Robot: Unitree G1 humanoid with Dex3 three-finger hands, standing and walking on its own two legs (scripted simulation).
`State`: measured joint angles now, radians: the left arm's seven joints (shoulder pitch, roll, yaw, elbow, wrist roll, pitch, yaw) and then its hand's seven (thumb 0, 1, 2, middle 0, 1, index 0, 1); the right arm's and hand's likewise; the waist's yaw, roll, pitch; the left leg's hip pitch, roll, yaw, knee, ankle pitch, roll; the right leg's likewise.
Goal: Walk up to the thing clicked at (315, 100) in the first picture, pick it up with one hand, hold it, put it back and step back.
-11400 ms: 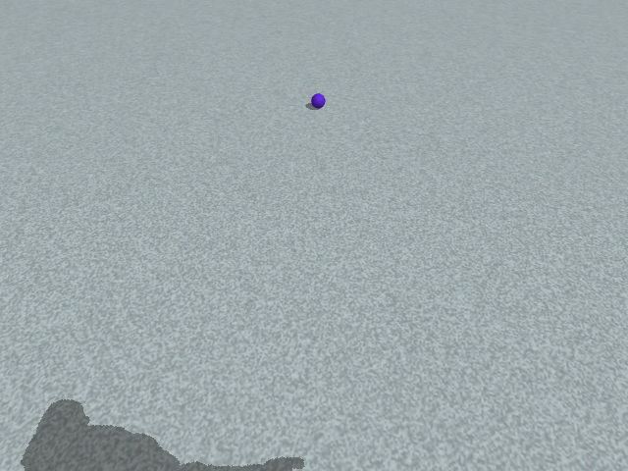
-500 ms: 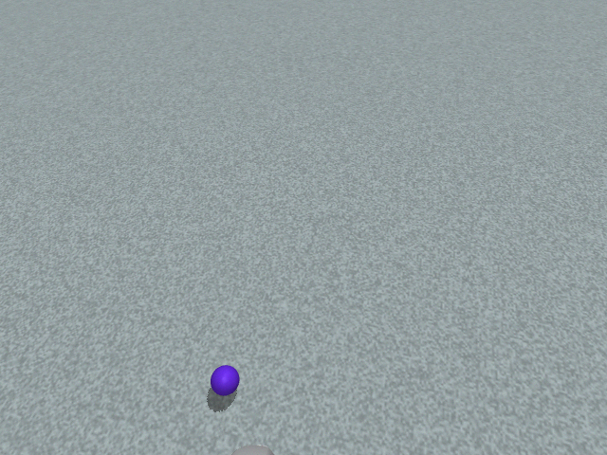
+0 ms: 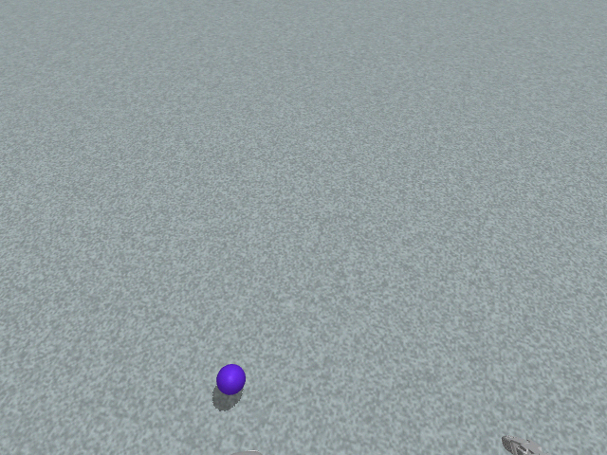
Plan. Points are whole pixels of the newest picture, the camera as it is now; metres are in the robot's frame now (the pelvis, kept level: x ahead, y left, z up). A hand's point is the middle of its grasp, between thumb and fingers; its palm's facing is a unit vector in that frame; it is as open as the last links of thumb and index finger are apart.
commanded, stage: walk up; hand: left
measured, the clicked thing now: (231, 379) +0.41 +0.24 -0.71
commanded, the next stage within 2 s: stand in 0.98 s
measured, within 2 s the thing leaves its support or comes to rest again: neither
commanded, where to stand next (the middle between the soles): +0.03 +0.00 m, yaw +0 degrees
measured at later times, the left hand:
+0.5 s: hand out of the picture +0.10 +0.25 -0.12, palm faces -0.02 -0.95 -0.33, open 7.4 cm
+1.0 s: hand out of the picture +0.07 +0.25 -0.13, palm faces -0.01 -0.94 -0.33, open 7.4 cm
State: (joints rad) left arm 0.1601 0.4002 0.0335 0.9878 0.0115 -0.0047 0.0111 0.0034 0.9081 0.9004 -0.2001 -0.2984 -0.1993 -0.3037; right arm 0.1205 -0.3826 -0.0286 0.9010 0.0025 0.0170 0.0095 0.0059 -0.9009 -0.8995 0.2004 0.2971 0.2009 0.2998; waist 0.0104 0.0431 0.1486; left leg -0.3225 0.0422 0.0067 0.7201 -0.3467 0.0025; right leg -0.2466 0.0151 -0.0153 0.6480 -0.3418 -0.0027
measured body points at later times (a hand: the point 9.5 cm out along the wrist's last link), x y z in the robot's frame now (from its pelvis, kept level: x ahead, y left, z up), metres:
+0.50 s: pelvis +0.00 +0.00 +0.03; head +0.00 +0.00 +0.48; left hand +0.10 +0.30 -0.10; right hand +0.08 -0.31 -0.10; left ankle +0.03 +0.12 -0.72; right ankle +0.00 -0.13 -0.72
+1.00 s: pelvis +0.00 +0.00 +0.03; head +0.02 +0.00 +0.48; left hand +0.07 +0.30 -0.11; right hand +0.08 -0.30 -0.10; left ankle +0.03 +0.12 -0.72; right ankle +0.00 -0.13 -0.72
